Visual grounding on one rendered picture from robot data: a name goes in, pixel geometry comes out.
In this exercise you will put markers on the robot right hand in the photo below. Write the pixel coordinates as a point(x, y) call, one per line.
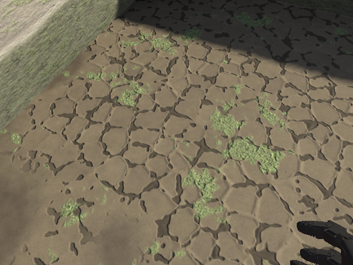
point(332, 233)

